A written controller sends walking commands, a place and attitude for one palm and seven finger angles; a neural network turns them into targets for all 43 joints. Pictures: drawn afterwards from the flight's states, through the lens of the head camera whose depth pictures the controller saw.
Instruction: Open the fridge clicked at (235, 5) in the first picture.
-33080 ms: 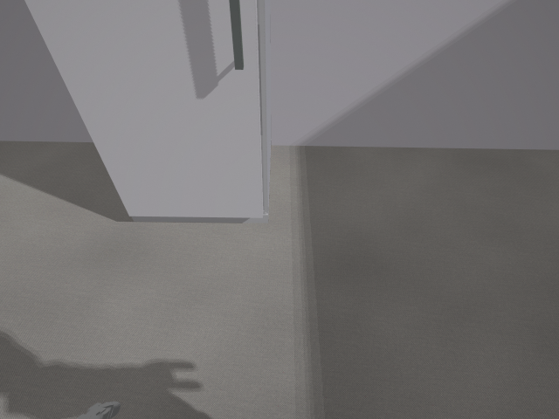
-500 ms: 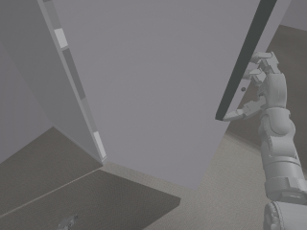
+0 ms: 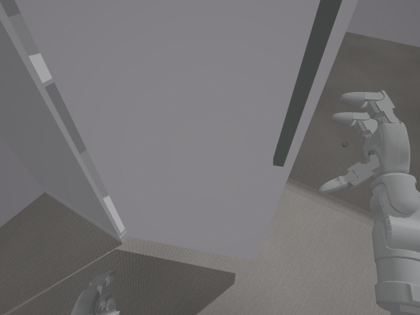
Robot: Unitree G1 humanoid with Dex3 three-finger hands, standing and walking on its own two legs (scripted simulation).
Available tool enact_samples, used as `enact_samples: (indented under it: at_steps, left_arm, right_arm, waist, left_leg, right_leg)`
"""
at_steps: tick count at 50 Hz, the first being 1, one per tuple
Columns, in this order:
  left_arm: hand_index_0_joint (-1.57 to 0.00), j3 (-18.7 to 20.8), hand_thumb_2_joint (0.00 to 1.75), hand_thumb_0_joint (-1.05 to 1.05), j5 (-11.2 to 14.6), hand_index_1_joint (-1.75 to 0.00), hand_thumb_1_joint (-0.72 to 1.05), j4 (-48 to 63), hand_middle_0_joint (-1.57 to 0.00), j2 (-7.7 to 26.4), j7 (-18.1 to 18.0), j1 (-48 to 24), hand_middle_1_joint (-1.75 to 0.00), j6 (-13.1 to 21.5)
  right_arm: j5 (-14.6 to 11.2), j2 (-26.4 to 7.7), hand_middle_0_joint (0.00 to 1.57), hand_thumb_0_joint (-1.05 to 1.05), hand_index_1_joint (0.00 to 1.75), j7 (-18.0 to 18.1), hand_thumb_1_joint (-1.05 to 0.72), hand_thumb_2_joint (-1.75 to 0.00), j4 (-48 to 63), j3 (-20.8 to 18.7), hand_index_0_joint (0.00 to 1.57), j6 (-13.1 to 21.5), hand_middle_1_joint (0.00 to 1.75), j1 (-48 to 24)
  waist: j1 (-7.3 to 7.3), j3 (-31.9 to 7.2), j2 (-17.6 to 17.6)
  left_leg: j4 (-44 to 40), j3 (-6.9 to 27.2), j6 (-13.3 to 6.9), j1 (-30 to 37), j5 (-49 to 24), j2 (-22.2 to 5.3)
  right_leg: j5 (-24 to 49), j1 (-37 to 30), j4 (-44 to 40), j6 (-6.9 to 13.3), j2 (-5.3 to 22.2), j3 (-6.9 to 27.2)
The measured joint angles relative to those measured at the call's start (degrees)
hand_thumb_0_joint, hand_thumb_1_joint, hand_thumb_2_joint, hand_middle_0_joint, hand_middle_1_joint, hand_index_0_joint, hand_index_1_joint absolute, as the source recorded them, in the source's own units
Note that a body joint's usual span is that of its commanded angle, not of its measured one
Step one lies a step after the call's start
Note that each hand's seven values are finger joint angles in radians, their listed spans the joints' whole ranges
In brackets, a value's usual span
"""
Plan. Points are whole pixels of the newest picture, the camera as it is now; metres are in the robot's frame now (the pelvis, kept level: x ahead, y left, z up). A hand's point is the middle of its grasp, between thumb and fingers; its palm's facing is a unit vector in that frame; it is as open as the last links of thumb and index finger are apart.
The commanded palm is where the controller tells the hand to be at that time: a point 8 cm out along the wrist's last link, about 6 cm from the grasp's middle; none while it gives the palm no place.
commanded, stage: slip the hand off the handle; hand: right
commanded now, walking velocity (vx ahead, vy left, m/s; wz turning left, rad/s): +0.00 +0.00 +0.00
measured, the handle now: (303, 78) +0.46 -0.14 +0.25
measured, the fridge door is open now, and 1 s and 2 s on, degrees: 71 71 71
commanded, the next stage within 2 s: draw the hand back to the body in 0.84 s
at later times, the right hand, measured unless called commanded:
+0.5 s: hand (352, 171) +0.30 -0.20 +0.18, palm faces +0.08 +0.98 -0.16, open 14.7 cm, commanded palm +0.27 -0.24 +0.19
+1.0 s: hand (369, 204) +0.24 -0.20 +0.19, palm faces +0.11 +0.99 -0.13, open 14.7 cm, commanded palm +0.22 -0.24 +0.19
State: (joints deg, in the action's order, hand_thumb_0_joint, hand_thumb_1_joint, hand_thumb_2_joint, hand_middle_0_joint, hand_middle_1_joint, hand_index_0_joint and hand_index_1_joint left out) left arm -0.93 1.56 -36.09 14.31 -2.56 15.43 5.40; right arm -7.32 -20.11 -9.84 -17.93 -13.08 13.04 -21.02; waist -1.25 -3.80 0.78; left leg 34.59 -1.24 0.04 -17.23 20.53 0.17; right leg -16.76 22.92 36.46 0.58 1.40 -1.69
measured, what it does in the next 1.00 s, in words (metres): stands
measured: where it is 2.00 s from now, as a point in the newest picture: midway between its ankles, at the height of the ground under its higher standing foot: outside the picture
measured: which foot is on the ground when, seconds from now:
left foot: down 0.00-1.00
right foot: down 0.00-1.00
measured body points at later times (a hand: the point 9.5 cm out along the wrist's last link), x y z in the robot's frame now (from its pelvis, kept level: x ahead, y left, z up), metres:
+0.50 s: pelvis -0.02 +0.01 +0.00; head -0.03 +0.01 +0.45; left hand +0.13 +0.24 -0.09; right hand +0.29 -0.25 +0.19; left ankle -0.03 +0.12 -0.73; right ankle +0.02 -0.11 -0.73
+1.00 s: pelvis -0.03 +0.01 +0.00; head -0.05 +0.02 +0.45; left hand +0.17 +0.22 -0.06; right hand +0.23 -0.25 +0.19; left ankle -0.03 +0.12 -0.73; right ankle +0.02 -0.11 -0.73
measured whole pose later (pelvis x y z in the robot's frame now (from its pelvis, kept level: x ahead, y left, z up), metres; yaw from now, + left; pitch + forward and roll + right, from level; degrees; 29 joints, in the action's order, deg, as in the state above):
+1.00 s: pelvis -0.03 +0.01 +0.00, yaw -1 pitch -2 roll +1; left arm -4.0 1.7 -35.5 13.5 -4.4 12.3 10.8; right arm -13.2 -17.5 -10.3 3.7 -12.5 8.5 -1.4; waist -3.4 -2.8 1.8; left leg 35.2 -2.9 -0.7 -14.3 19.5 0.6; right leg -14.9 20.3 36.6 -0.2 1.7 0.0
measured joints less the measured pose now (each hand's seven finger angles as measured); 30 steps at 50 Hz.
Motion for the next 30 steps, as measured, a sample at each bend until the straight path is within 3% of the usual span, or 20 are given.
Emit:
enact_samples:
  at_steps: [12, 30]
  left_arm:
    - [-0.2, -1.0, 0.89, 0.02, 0.2, -0.3, 0.91, 0.5, -0.2, -0.4, -1.1, -0.7, -0.3, 0.6]
    - [-0.2, -1.4, 0.89, 0.02, 0.0, -0.3, 0.91, 0.6, -0.2, -0.1, -0.9, -0.7, -0.3, 2.7]
  right_arm:
    - [-1.8, -1.0, 0.26, -0.02, 1.15, -2.1, 0.56, -0.2, -2.5, -1.3, 0.26, -0.8, 1.16, -1.7]
    - [-3.2, 1.4, 0.26, -0.02, 1.15, -1.2, 0.56, -0.2, 11.6, -1.1, 0.26, -0.1, 1.16, 11.5]
  waist:
    - [0.99, -0.2, 0.4]
    - [-0.42, 0.3, 0.9]
  left_leg:
    - [1.0, -0.2, -0.2, -0.9, -0.4, 0.1]
    - [1.7, -0.4, -0.6, 0.2, -0.8, 0.6]
  right_leg:
    - [0.6, 0.8, 0.6, -0.1, 0.1, 0.2]
    - [1.4, -0.6, 0.8, -0.5, 0.5, 0.5]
